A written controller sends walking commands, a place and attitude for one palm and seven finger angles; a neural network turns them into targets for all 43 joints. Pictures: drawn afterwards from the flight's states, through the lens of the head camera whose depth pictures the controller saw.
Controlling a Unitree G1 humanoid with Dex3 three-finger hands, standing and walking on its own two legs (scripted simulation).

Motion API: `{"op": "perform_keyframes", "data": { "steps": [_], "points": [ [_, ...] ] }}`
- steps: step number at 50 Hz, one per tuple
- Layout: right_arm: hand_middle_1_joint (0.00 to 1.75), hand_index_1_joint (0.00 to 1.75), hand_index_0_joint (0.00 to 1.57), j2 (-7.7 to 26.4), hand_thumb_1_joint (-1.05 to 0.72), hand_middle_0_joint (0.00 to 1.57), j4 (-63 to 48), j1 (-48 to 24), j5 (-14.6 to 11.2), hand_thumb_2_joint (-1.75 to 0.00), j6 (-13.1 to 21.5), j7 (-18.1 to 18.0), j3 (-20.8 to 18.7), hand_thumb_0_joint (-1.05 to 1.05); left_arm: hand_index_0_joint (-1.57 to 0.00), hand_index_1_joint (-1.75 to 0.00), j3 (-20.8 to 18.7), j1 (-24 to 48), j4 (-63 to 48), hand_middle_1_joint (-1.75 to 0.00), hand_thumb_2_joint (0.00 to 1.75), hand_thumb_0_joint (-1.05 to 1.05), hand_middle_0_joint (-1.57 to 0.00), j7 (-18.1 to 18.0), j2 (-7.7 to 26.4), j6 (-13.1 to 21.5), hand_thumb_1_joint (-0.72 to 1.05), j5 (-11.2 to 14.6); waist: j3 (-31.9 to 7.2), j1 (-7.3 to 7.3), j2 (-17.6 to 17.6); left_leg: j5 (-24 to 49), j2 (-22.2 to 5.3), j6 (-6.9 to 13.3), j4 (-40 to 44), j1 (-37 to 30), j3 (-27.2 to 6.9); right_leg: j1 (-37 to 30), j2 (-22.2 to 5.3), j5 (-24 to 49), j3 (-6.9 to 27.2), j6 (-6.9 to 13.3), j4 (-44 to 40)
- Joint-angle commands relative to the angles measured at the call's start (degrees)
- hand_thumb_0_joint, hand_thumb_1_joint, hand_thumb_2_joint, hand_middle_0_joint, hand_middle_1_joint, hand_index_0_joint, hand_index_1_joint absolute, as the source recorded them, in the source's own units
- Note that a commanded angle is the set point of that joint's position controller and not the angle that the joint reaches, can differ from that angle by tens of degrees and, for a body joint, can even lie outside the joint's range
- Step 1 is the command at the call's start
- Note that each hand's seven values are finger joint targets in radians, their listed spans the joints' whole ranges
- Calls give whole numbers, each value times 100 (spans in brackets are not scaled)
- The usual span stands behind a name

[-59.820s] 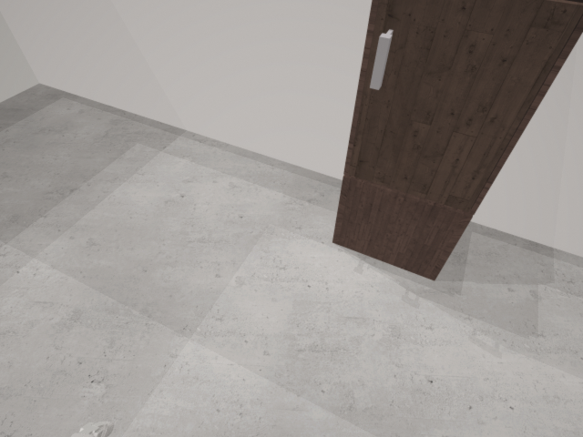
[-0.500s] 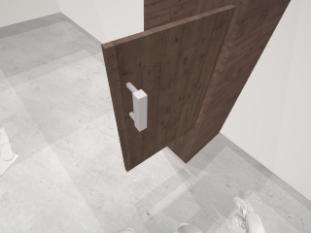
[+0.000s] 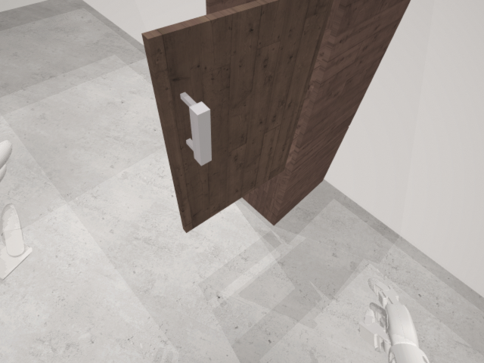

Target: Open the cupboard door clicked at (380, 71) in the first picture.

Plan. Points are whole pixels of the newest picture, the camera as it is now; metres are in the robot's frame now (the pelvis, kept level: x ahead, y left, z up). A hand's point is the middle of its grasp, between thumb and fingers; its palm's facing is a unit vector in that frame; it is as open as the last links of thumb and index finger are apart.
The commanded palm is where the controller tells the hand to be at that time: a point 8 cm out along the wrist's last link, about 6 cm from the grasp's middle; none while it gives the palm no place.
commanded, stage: stop stepping back and stand still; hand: left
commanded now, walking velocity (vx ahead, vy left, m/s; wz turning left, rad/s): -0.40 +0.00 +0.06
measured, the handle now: (194, 129) +0.49 +0.12 +0.08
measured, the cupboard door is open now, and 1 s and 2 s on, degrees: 84 84 84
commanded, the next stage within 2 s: let the arm hang, fingers relaxed in 0.76 s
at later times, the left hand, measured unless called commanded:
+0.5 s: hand out of the picture +0.08 +0.26 +0.17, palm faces +0.48 -0.79 -0.38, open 7.4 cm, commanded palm +0.02 +0.30 +0.18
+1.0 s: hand out of the picture +0.06 +0.26 -0.03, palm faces +0.21 -0.88 -0.42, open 7.4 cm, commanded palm none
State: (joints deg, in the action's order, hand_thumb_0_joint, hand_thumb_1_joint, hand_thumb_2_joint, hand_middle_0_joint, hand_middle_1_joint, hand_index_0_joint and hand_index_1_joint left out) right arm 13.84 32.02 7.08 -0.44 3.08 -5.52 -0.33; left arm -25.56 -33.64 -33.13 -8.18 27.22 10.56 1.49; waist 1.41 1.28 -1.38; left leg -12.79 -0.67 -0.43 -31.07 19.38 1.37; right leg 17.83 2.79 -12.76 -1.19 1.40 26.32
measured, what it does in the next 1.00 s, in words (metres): walks backwards: right foot, then left foot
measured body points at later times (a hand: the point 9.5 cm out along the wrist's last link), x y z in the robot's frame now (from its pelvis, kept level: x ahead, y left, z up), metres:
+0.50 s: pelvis -0.11 +0.00 +0.00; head -0.13 +0.01 +0.44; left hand +0.05 +0.30 +0.19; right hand +0.03 -0.25 -0.09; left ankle -0.09 +0.10 -0.74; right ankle -0.12 -0.11 -0.74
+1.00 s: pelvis -0.14 +0.00 -0.01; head -0.14 -0.02 +0.44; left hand +0.05 +0.31 +0.00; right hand +0.02 -0.25 -0.12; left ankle -0.10 +0.10 -0.74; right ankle -0.13 -0.12 -0.73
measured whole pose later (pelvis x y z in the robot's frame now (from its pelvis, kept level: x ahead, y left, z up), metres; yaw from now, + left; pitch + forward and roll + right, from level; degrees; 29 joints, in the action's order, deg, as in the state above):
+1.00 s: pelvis -0.14 +0.00 -0.01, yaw +4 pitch +0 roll +1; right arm 15.6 46.1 9.6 1.9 3.3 -0.3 -0.3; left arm -9.2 -14.2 17.1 -1.7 18.7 -0.1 -1.6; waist -1.5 1.0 1.7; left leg -12.5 3.5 2.9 -32.1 19.5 0.1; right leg 18.7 -0.3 -23.1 1.3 0.6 39.8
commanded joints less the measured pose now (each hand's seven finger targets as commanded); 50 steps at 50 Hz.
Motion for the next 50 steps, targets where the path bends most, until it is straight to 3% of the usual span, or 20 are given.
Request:
{"op": "perform_keyframes", "data": {
  "steps": [1, 3, 5, 9, 11, 14, 16, 22, 24, 26, 28, 31, 34, 36, 42, 43, 44, 45, 47, 50],
  "points": [
    [30, 30, 20, 613, -90, 20, -709, -77, -41, -90, 380, -5, -420, 0, -20, -30, -865, -210, -1136, -30, 90, 0, -20, -132, 991, 478, 90, 102, -1797, -225, 1127, 5155, -1395, 541, 806, -1489, -1089, -389, -236, 369, 277, -292, 1062],
    [30, 30, 20, 544, -90, 20, -745, -5, 158, -90, 562, 85, -354, 0, -20, -30, -781, -305, -1520, -30, 90, 0, -20, -71, 855, 499, 90, 85, -1532, -206, 1801, 4167, -1666, 656, 1311, -1022, -1324, -150, -114, -1565, 233, -214, 2258],
    [30, 30, 20, 513, -90, 20, -630, 221, 70, -90, 737, 118, -340, 0, -20, -30, -710, -257, -1567, -30, 90, 0, -20, -151, 734, 463, 90, 88, -1325, -138, 1147, 2921, -1406, 730, 1279, -1317, -1159, 201, -138, -1350, 183, -245, 2067],
    [30, 30, 20, 552, -90, 20, -563, -15, 71, -90, 807, 73, -193, 0, -20, -30, -674, 5, -1111, -30, 90, 0, -20, -255, 703, 166, 90, 87, -654, -51, 1253, -1405, -1074, 548, 2290, -179, -1062, -686, -122, -1309, -130, -268, 859],
    [30, 30, 20, 548, -90, 20, -516, -95, 84, -90, 709, 37, -141, 0, -20, -30, -494, 221, -685, -30, 90, 0, -20, -244, 582, 120, 90, 51, -354, -37, 1297, -2303, -766, 261, 2392, 543, -816, -1536, -17, -1092, -443, -150, -152],
    [30, 30, 20, 491, -90, 20, -462, -103, 197, -90, 588, 80, -156, 0, -20, -30, -569, 527, -602, -30, 90, 0, -20, -165, 881, 173, 90, 73, -400, 10, -125, -768, -6, -62, -176, -514, -163, -14, -1322, -1685, 1176, 566, -1779],
    [30, 30, 20, 477, -90, 20, -316, -38, 108, -90, 603, 59, -201, 0, -20, -30, -413, 929, -731, -30, 90, 0, -20, -146, 745, 139, 90, 88, -419, -95, -1019, -681, 71, -21, -1693, -99, -143, 331, -1914, -2425, 1913, 904, -1865],
    [30, 30, 20, 439, -90, 20, -269, 36, 96, -90, 666, -43, -88, 0, -20, -30, -416, 903, -318, -30, 90, 0, -20, -216, 631, 279, 90, -1, -40, -31, 99, -697, -129, 243, 538, -658, 114, 216, -1238, -1647, 886, 462, -803],
    [30, 30, 20, 610, -90, 20, -441, 52, 59, -90, 736, -80, -168, 0, -20, -30, -444, 820, -555, -30, 90, 0, -20, -209, 636, 386, 90, 37, -164, -64, 1108, -478, -812, 543, 1134, -992, -978, 316, -514, -754, 375, 76, 323],
    [30, 30, 20, 547, -90, 20, -349, 60, 91, -90, 737, -34, -106, 0, -20, -30, -558, 660, -382, -30, 90, 0, -20, -179, 663, 420, 90, 24, -152, -27, 1576, -1875, -1412, 819, 2002, -265, -1965, 62, -211, -1226, -89, -149, 1229],
    [30, 30, 20, 510, -90, 20, -371, 45, 120, -90, 789, -10, -120, 0, -20, -30, -487, 895, -432, -30, 90, 0, -20, -174, 617, 440, 90, -57, 123, -35, 1112, -1919, -1491, 946, 2103, 162, -1910, -145, -302, -1250, -58, -140, 1341],
    [30, 30, 20, 581, -90, 20, -383, 74, 101, -90, 846, 37, -128, 0, -20, -30, -420, 616, -378, -30, 90, 0, -20, -146, 545, 455, 90, -63, -116, -94, 936, -989, -927, 553, 1393, 234, -853, -968, -347, -472, -83, -91, -34],
    [30, 30, 20, 536, -90, 20, -421, 98, 82, -90, 797, 122, -210, 0, -20, -30, -521, 483, -340, -30, 90, 0, -20, -94, 668, 466, 90, 19, -263, -63, -331, -755, -126, 170, -143, 174, -149, -514, -1257, -997, 1555, 342, -1124],
    [30, 30, 20, 461, -90, 20, -342, 164, 48, -90, 743, 153, -210, 0, -20, -30, -552, 508, -360, -30, 90, 0, -20, -109, 665, 454, 90, 53, -277, -67, -501, -613, -31, 78, -1036, 227, -99, -497, -1772, -492, 1943, 709, -1341],
    [30, 30, 20, 587, -90, 20, -408, 38, 30, -90, 782, 62, -202, 0, -20, -30, -476, 583, -274, -30, 90, 0, -20, -98, 583, 529, 90, 45, -498, -162, 482, 914, -535, 241, 900, -918, -589, -586, -623, 444, 526, -55, -378],
    [30, 30, 20, 1603, -90, 20, 1052, 45, 90, -90, 808, 575, -507, 0, -20, -30, 1853, 964, 3976, -30, 90, 0, -20, 708, -545, -512, 90, -484, -85, 200, 1010, 2183, -757, 480, 193, -229, -1130, 260, -760, 1000, 2, -34, 930],
    [30, 30, 20, 1165, -90, 20, 1016, 422, 72, -90, 458, 523, -512, 0, -20, -30, 1778, 895, 4138, -30, 90, 0, -20, 772, -846, -955, 90, -395, -360, 46, 1018, 3155, -942, 645, 580, -261, -1192, -5, -537, 202, 75, -70, 1249],
    [30, 30, 20, 1064, -90, 20, 965, 488, 129, -90, 291, 484, -413, 0, -20, -30, 1870, 1037, 4269, -30, 90, 0, -20, 758, -990, -1087, 90, -339, -484, 40, 651, 2793, -1330, 954, 811, -151, -1722, 157, -375, -1185, 149, -78, 1760],
    [30, 30, 20, 1052, -90, 20, 906, 432, 259, -90, 127, 456, -297, 0, -20, -30, 1925, 1343, 4824, -30, 90, 0, -20, 761, -888, -1065, 90, -328, -593, -50, -122, 2706, -1431, 1256, 842, -355, -2108, 327, -346, -1709, 436, -91, 2011],
    [30, 30, 20, 1019, -90, 20, 1092, 39, 205, -90, -9, 485, -262, 0, -20, -30, 1999, 1443, 6073, -30, 90, 0, -20, 751, -571, -997, 90, -344, -765, -335, -307, 2116, -744, 699, 478, -127, -1204, -833, -463, 173, 563, -11, 389]
  ]
}}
